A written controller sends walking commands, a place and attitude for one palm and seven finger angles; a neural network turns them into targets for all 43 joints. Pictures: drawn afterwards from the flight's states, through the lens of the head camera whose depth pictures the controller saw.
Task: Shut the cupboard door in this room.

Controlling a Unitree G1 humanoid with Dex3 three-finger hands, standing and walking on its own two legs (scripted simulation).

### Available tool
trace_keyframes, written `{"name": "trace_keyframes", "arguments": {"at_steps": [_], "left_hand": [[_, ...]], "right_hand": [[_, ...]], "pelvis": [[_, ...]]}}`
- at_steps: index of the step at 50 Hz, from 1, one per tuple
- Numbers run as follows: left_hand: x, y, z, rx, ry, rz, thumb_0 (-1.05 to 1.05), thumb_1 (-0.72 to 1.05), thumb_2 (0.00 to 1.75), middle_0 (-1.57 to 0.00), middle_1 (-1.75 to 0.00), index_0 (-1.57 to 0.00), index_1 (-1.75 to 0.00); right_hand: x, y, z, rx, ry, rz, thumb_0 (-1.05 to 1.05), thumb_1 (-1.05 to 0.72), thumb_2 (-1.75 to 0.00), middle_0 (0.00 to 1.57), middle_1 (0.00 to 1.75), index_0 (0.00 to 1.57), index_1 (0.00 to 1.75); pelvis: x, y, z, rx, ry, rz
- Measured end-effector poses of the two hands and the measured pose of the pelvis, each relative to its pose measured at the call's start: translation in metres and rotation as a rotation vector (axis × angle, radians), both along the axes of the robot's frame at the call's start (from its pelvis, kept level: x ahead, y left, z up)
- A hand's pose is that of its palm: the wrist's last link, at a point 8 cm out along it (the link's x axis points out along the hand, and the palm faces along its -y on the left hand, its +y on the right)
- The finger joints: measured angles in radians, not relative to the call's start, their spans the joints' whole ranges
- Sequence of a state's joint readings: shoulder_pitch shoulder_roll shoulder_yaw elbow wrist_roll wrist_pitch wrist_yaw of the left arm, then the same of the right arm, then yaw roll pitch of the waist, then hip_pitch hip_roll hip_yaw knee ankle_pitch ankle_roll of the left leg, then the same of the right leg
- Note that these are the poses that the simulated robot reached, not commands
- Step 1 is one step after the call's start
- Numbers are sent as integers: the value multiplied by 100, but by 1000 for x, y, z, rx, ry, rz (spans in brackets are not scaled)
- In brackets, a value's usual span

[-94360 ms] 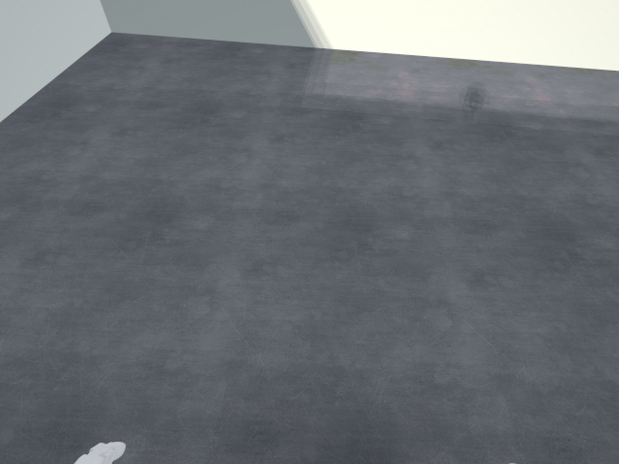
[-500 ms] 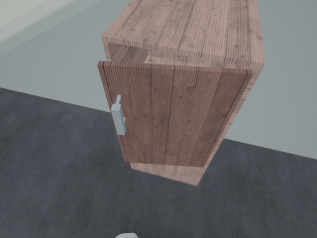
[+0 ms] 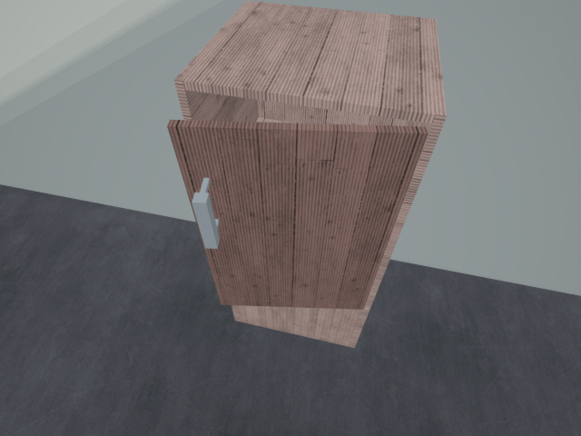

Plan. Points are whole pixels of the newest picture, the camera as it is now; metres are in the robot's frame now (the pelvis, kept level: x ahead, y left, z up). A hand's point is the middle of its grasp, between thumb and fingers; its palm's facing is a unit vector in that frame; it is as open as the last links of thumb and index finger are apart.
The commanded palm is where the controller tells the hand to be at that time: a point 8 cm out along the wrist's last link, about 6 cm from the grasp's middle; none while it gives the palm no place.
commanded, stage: come to a stop and stand still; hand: left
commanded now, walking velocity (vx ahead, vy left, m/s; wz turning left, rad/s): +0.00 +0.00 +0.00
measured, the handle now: (209, 213) +0.49 +0.18 -0.01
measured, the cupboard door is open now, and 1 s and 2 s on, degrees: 11 11 11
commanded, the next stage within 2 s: look again from close up in 0.44 s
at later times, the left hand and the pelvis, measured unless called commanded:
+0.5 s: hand out of the picture +0.00 +0.14 -0.18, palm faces +0.03 -0.99 -0.14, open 7.4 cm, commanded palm none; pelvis +0.02 -0.02 +0.00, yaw +0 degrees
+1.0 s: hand out of the picture +0.05 +0.21 -0.18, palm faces +0.01 -0.97 -0.24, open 7.4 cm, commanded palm none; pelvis +0.00 +0.01 -0.01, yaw +0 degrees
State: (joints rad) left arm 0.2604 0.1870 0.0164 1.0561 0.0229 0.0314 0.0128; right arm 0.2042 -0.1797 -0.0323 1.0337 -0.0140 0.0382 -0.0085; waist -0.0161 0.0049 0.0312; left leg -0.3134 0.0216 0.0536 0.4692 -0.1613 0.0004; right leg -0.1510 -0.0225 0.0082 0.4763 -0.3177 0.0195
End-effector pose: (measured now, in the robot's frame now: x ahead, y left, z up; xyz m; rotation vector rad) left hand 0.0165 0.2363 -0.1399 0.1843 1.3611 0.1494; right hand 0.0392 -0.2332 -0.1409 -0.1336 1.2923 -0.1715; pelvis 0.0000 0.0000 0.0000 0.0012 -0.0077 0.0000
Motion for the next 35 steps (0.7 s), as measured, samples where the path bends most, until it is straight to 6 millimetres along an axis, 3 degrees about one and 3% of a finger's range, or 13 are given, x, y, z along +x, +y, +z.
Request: {"name": "trace_keyframes", "arguments": {"at_steps": [9,16,21,28,35], "left_hand": [[-14,-37,-7,-63,46,9,0,91,90,-20,-30,-20,-30],[-17,-47,-10,-84,71,28,0,91,90,-20,-30,-20,-30],[-17,-49,-10,-85,80,39,0,91,90,-20,-30,-20,-30],[-14,-47,-9,-80,77,34,0,90,90,-20,-30,-20,-30],[5,-22,-7,-11,-19,19,0,90,90,-20,-30,-20,-30]], "right_hand": [[-72,-7,1,1,176,-55,1,-91,-89,19,30,20,30],[-91,0,5,9,247,-67,1,-91,-89,19,30,20,30],[-80,6,3,21,232,-59,1,-91,-89,19,30,20,30],[-41,10,0,31,154,-25,1,-91,-89,20,30,20,30],[6,-7,-4,-24,3,18,2,-92,-89,20,30,20,30]], "pelvis": [[5,-13,3,-2,-19,-2],[9,-17,4,-2,-16,2],[13,-18,4,-1,-14,3],[19,-16,3,-2,-13,8],[21,-7,-5,-12,-12,10]]}}
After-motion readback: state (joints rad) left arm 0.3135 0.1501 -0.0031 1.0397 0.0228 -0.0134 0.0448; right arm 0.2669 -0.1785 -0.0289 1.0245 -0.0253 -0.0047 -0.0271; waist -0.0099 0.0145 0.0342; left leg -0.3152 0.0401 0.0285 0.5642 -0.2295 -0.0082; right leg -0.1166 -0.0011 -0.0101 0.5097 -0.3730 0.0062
